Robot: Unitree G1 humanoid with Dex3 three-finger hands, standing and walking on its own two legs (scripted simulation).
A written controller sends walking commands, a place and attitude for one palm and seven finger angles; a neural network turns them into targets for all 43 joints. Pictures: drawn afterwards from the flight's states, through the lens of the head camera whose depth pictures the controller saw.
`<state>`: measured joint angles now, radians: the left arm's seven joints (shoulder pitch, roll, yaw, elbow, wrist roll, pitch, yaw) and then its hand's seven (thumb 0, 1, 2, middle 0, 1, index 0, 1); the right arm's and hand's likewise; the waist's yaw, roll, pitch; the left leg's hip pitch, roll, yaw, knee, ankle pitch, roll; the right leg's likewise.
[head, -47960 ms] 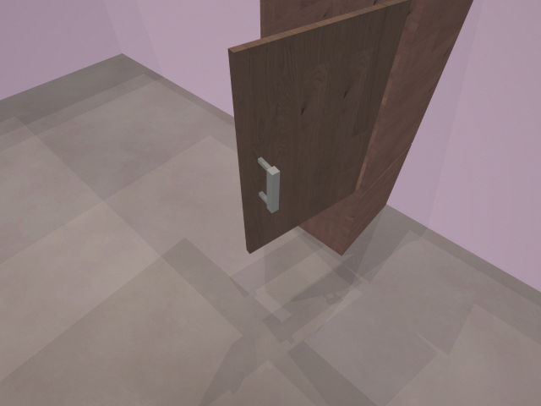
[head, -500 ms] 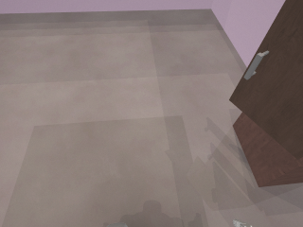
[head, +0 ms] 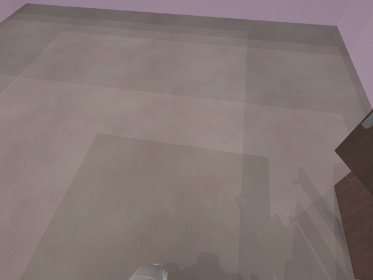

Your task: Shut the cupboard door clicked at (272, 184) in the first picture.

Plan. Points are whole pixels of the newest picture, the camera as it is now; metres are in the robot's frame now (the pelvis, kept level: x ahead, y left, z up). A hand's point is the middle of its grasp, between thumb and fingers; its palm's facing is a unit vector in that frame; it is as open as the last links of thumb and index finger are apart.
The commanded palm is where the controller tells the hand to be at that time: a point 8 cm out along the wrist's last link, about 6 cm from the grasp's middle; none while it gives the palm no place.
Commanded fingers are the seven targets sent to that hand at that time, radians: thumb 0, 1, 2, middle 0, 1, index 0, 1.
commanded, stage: walk to a spot facing it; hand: left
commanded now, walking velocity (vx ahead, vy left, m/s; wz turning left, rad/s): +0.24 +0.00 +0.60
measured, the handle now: out of the picture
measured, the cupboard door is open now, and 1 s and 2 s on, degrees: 27 27 27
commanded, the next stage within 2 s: turn to face it in 0.66 s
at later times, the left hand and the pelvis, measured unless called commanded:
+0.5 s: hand (98, 269) +0.16 +0.22 -0.14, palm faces +0.27 -0.92 -0.28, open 7.4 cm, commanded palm none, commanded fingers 0.00 0.90 0.90 -0.20 -0.30 -0.20 -0.30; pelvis +0.09 -0.01 -0.01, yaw +16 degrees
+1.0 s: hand out of the picture +0.05 +0.17 -0.19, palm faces +0.55 -0.81 -0.20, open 7.4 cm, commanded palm none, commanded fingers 0.00 0.90 0.90 -0.20 -0.30 -0.20 -0.30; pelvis +0.18 +0.03 -0.01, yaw +26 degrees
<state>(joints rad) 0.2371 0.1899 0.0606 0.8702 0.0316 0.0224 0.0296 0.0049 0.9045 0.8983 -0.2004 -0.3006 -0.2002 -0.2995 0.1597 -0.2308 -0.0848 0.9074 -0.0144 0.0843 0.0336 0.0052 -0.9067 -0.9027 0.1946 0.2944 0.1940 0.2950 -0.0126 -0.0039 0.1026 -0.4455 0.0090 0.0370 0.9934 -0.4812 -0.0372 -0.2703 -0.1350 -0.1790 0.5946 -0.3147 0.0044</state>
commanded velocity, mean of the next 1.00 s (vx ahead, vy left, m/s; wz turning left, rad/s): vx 0.11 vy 0.00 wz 0.27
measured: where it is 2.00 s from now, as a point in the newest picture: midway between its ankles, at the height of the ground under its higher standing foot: (181, 276)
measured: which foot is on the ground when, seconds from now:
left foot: up 0.00-0.08, down 0.10-0.46, up 0.48-0.86, down 0.88-1.00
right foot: down 0.00-0.10, up 0.12-0.44, down 0.46-0.88, up 0.90-1.00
